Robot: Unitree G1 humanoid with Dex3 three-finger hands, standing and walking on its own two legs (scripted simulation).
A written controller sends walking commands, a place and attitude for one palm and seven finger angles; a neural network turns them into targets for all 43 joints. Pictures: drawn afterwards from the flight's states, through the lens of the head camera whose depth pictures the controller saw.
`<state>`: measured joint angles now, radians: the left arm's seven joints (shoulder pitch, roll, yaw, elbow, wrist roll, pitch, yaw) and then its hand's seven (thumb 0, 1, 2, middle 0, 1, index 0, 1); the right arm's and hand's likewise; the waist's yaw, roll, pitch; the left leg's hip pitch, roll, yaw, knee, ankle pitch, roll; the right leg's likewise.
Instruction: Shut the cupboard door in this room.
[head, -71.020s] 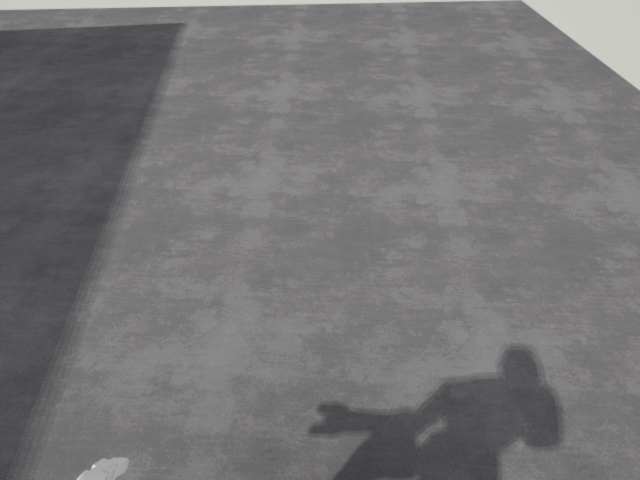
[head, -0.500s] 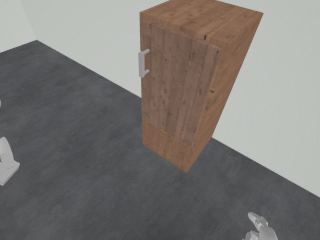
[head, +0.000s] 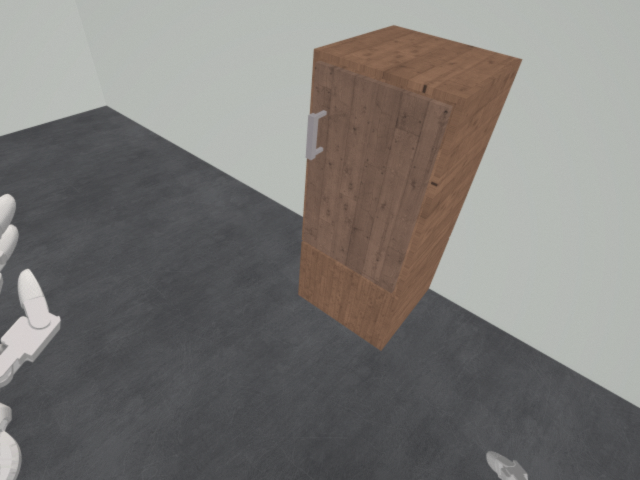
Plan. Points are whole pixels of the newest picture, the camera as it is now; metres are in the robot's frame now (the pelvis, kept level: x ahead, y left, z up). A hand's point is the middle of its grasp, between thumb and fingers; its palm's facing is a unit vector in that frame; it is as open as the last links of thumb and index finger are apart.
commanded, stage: stop stepping back and stand still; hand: left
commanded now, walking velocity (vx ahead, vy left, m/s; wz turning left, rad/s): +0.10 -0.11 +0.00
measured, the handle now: (316, 134) +0.95 +0.06 +0.00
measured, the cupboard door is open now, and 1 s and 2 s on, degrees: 0 0 0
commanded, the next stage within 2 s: let the arm hang, fingers relaxed in 0.34 s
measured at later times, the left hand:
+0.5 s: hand (78, 351) +0.21 +0.27 +0.11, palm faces +0.35 -0.82 -0.45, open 7.4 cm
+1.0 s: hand out of the picture -0.07 +0.22 -0.16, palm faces +0.01 -0.98 -0.20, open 7.2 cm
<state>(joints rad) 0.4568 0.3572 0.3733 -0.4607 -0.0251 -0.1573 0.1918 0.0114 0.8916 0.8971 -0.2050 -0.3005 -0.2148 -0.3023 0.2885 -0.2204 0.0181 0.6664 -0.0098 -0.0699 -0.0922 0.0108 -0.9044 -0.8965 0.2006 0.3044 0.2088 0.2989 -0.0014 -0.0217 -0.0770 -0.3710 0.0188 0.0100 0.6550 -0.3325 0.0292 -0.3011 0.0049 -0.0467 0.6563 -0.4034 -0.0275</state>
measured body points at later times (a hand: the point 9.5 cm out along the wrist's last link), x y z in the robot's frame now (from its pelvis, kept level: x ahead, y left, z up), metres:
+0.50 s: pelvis -0.01 +0.01 +0.00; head -0.02 +0.01 +0.45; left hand +0.19 +0.31 +0.14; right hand +0.13 -0.25 -0.09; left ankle +0.04 +0.12 -0.72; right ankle -0.01 -0.09 -0.72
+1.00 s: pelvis +0.00 +0.03 +0.02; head +0.01 +0.04 +0.47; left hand -0.07 +0.27 -0.14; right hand -0.02 -0.20 -0.13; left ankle +0.04 +0.12 -0.72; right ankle -0.01 -0.09 -0.72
